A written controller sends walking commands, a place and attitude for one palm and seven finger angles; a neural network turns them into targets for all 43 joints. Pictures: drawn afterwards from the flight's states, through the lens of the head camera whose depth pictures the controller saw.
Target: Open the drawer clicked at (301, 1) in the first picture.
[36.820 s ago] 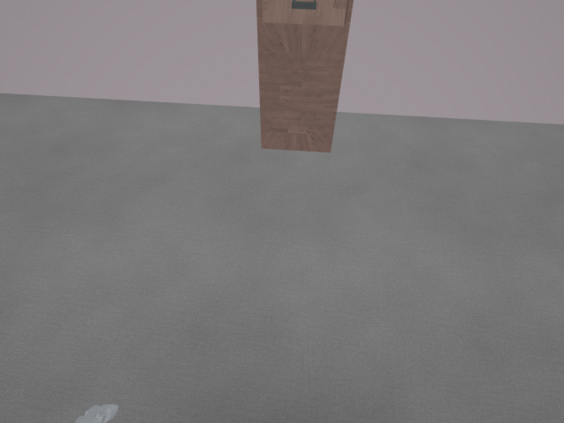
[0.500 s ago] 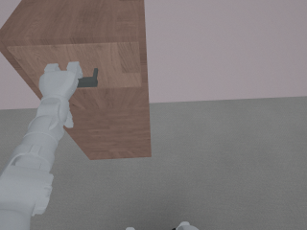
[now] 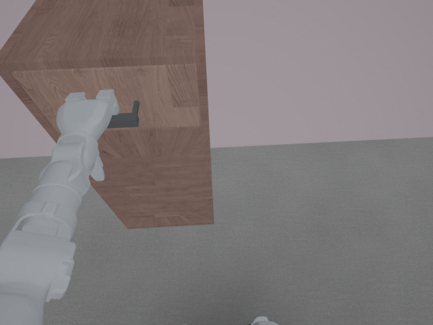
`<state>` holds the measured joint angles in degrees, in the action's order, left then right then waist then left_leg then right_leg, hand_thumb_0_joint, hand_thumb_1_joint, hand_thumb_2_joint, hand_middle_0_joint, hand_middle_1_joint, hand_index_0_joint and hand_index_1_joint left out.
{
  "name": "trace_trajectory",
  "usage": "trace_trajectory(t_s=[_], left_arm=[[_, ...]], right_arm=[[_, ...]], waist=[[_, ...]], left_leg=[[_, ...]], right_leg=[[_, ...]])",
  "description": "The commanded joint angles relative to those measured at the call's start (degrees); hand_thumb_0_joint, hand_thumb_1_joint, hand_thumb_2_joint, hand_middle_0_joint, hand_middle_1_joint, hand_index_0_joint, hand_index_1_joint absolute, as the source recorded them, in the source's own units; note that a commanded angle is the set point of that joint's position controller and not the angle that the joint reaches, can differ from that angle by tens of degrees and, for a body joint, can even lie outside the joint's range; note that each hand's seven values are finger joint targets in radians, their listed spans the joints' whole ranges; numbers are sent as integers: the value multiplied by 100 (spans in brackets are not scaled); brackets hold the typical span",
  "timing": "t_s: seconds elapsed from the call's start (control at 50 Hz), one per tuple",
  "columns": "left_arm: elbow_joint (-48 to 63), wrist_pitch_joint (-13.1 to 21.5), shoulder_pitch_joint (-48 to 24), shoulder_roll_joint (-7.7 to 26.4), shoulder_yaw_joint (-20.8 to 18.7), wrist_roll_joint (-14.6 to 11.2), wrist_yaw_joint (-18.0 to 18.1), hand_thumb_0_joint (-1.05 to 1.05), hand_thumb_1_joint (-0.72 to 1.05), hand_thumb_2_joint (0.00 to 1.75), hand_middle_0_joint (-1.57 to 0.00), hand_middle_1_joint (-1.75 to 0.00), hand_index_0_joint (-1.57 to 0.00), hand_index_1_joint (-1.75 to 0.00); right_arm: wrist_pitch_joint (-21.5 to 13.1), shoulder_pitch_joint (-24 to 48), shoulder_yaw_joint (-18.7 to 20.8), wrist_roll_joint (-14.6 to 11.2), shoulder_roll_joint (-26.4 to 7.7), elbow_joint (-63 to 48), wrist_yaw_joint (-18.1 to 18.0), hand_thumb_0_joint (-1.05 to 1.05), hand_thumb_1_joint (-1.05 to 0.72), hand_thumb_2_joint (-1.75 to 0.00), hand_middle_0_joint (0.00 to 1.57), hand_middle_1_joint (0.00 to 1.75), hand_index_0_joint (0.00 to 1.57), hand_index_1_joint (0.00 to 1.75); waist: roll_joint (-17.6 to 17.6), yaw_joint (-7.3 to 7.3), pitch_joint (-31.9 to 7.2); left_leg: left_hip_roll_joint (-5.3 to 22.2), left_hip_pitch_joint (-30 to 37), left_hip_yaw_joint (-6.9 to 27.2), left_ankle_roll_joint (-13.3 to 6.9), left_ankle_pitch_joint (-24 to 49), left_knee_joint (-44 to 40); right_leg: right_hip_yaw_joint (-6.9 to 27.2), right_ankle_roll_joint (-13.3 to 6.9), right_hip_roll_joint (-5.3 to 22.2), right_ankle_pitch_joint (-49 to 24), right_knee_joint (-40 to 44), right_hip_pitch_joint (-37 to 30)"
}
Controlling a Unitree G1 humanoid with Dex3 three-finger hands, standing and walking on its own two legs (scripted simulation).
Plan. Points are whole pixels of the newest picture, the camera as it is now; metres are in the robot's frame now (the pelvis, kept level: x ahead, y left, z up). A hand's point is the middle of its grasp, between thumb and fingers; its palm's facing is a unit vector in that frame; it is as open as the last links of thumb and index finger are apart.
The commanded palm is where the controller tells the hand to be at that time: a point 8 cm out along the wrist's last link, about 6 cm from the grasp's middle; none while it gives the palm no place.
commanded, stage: lift the hand off the handle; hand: left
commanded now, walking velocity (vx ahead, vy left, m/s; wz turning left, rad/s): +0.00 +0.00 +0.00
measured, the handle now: (115, 113) +0.54 +0.23 +0.05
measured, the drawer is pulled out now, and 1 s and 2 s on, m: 0.00 0.00 0.00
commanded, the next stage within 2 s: draw the hand back to the body in 1.04 s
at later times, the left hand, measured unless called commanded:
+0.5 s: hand (92, 108) +0.48 +0.23 +0.13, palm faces +0.01 +0.00 -1.00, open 13.9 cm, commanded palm +0.44 +0.23 +0.18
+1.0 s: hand (83, 77) +0.48 +0.22 +0.19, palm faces +0.01 +0.01 -1.00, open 13.9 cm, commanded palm +0.45 +0.23 +0.24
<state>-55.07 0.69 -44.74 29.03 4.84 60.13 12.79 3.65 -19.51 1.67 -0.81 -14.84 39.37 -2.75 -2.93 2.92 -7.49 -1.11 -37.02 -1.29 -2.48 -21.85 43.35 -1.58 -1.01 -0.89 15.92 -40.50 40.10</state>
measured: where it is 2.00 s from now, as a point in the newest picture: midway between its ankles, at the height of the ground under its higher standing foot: outside the picture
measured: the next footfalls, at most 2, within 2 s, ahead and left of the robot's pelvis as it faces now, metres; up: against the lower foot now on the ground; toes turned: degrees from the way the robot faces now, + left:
none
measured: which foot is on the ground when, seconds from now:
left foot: down 0.00-1.00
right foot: down 0.00-1.00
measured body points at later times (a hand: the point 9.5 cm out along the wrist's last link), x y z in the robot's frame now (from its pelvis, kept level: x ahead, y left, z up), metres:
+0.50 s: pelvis +0.03 +0.00 +0.02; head +0.07 -0.02 +0.47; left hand +0.47 +0.23 +0.18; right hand +0.12 -0.26 -0.12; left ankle -0.02 +0.09 -0.71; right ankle +0.03 -0.11 -0.71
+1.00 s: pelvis +0.03 -0.01 +0.03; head +0.06 -0.04 +0.48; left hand +0.47 +0.22 +0.25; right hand +0.16 -0.25 -0.11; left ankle -0.02 +0.09 -0.71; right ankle +0.03 -0.11 -0.71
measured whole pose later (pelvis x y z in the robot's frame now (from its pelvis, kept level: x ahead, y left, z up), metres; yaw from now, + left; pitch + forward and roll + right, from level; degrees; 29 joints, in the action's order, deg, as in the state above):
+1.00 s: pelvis +0.03 -0.01 +0.03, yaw +1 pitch +7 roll +0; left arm -39.2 -2.2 -46.3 30.1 7.4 54.7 -3.8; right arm 6.7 -11.8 -0.6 -3.0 -15.6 39.2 -3.6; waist -5.1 -0.3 -4.7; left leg -1.6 -17.1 -0.3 -1.8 -17.2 26.9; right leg -2.0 -1.4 -0.7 13.3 -26.9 21.1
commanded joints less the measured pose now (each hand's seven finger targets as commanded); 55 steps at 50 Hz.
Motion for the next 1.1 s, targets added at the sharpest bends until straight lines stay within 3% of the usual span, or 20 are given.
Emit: trace_trajectory(t_s=[0.0, 0.06, 0.08, 0.1, 0.16, 0.22, 0.26, 0.28, 0.36, 0.42, 0.44, 0.46, 0.52, 0.6, 0.66, 0.68, 0.8, 0.92, 1.02, 1.08], left_arm=[[1307, 309, -2458, 1034, -326, -27, 181, 0, -50, 30, -30, -120, -30, -120], [1668, 418, -2594, 1503, -723, 8, 287, 0, -50, 30, -30, -120, -30, -120], [1663, 424, -2542, 1408, -655, 0, 329, 0, -50, 30, -30, -120, -30, -120], [1661, 414, -2583, 1525, -773, 27, 392, 0, -50, 30, -30, -120, -30, -120], [1805, 305, -2543, 1727, -996, 50, 534, 0, -50, 30, -30, -120, -30, -120], [1568, 1, -2388, 1426, -750, 15, 528, 0, -50, 30, -30, -120, -30, -120], [1599, -162, -2360, 1566, -824, -7, 426, 0, -50, 30, -30, -120, -30, -120], [1567, -258, -2342, 1357, -626, -16, 349, 0, -50, 30, -30, -120, -30, -120], [2110, -436, -1876, 1267, -552, -224, -126, 0, -50, 30, -30, -120, -30, -120], [2293, -465, -1732, 1070, -333, -306, -471, 0, -50, 30, -30, -120, -30, -120], [2446, -422, -1739, 1312, -510, -299, -542, 0, -50, 30, -30, -120, -30, -120], [2723, -368, -1748, 1373, -502, -300, -617, 0, -50, 30, -30, -120, -30, -120], [2758, -304, -1933, 1357, -455, -294, -720, 0, -50, 30, -30, -120, -30, -120], [2871, -209, -2268, 1741, -723, -285, -729, 0, -50, 30, -30, -120, -30, -120], [2921, -200, -2603, 1509, -466, -329, -770, 0, -50, 30, -30, -120, -30, -120], [2761, -217, -2618, 1660, -563, -314, -784, 0, -50, 30, -30, -120, -30, -120], [2742, -295, -2957, 1253, -96, -461, -1131, 0, -50, 30, -30, -120, -30, -120], [2635, -310, -2712, 1673, -447, -549, -1461, 0, -50, 30, -30, -120, -30, -120], [2236, -257, -2090, 1895, -703, -532, -1584, 0, -50, 30, -30, -120, -30, -120], [2545, -127, -2086, 2035, -792, -476, -1558, 0, -50, 30, -30, -120, -30, -120]], right_arm=[[-158, -373, 323, -8, -798, -456, -87, 0, -90, -90, 20, 30, 20, 30], [-155, -310, 323, 6, -809, -469, -106, 0, -90, -90, 20, 30, 20, 30], [-161, -284, 319, 0, -761, -470, -82, 0, -90, -90, 20, 30, 20, 30], [-166, -280, 312, -11, -778, -430, -76, 0, -90, -90, 20, 30, 20, 30], [-157, -173, 323, -5, -787, -444, -34, 0, -90, -90, 20, 30, 20, 30], [-145, -97, 313, -43, -772, -423, 18, 0, -90, -90, 20, 30, 20, 30], [-108, -36, 320, -58, -823, -445, 18, 0, -90, -90, 20, 30, 20, 30], [-95, -27, 317, -62, -799, -444, 22, 0, -90, -90, 20, 30, 20, 30], [-23, 154, 336, -108, -866, -602, 30, 0, -90, -90, 20, 30, 20, 30], [43, 338, 297, -149, -848, -653, -6, 0, -90, -90, 20, 30, 20, 30], [65, 376, 286, -157, -869, -659, -23, 0, -90, -90, 20, 30, 20, 30], [88, 474, 272, -160, -870, -733, -36, 0, -90, -90, 20, 30, 20, 30], [99, 575, 214, -169, -794, -694, -64, 0, -90, -90, 20, 30, 20, 30], [89, 682, 157, -173, -754, -692, -130, 0, -90, -90, 20, 30, 20, 30], [49, 728, 162, -176, -730, -673, -123, 0, -90, -90, 20, 30, 20, 30], [44, 732, 147, -172, -730, -629, -139, 0, -90, -90, 20, 30, 20, 30], [54, 806, 112, -210, -751, -651, -148, 0, -90, -90, 20, 30, 20, 30], [133, 940, 38, -219, -747, -715, -155, 0, -90, -90, 20, 30, 20, 30], [223, 987, -18, -222, -794, -758, -143, 0, -90, -90, 20, 30, 20, 30], [211, 1019, 9, -222, -794, -853, -135, 0, -90, -90, 20, 30, 20, 30]], waist=[[76, 182, -1853], [-96, 50, -2143], [-266, 37, -2050], [-136, 27, -2007], [-214, -93, -2223], [-86, -67, -2068], [-61, -118, -2243], [-9, -86, -2212], [123, -155, -2369], [358, -132, -1879], [408, -177, -1817], [233, -227, -1936], [132, -203, -1536], [50, -269, -1690], [-130, -193, -1761], [-108, -220, -1721], [56, -111, -1798], [391, -297, -1743], [670, -428, -1344], [456, -466, -1558]], left_leg=[[-12, 1287, 215, 12, 1566, -672], [-25, 1460, 211, 44, 1969, -729], [-26, 1504, 206, 68, 2014, -772], [-18, 1495, 218, 76, 2077, -786], [-1, 1665, 201, 128, 2491, -850], [17, 1691, 145, 142, 2545, -970], [24, 1791, 112, 144, 2746, -1039], [34, 1866, 91, 130, 2889, -1048], [61, 2208, 99, 121, 3533, -1129], [50, 2212, 95, 62, 3391, -1242], [55, 2226, 119, 75, 3379, -1294], [36, 2296, 103, 77, 3468, -1317], [19, 2317, 124, 102, 3281, -1394], [-28, 2345, 86, 100, 3079, -1482], [-26, 2510, 82, 138, 3024, -1508], [-27, 2466, 86, 137, 2947, -1534], [-56, 2668, 115, 121, 3054, -1555], [-79, 2440, 99, 73, 2962, -1706], [-57, 2030, 14, 60, 2702, -1843], [-58, 2085, -9, 44, 2651, -1851]], right_leg=[[97, -109, -164, -927, 572, -1271], [114, -136, -157, -1233, 555, -1591], [103, -137, -162, -1236, 568, -1574], [88, -140, -168, -1284, 567, -1615], [75, -147, -174, -1508, 582, -1862], [50, -114, -166, -1611, 671, -1957], [64, -119, -160, -1790, 723, -2211], [52, -102, -148, -1926, 736, -2231], [69, -84, -141, -2354, 896, -2628], [51, -55, -127, -2339, 1027, -2606], [56, -62, -125, -2332, 1059, -2665], [98, -80, -114, -2376, 1086, -2802], [71, -96, -97, -2220, 1148, -2670], [100, -120, -66, -2231, 1165, -2919], [118, -123, -48, -2111, 1241, -2884], [110, -123, -36, -2107, 1237, -2900], [86, -97, -22, -2243, 1327, -2914], [117, -75, 41, -2477, 1388, -3385], [138, -52, 72, -2477, 1427, -3514], [204, -57, 81, -2394, 1415, -3595]])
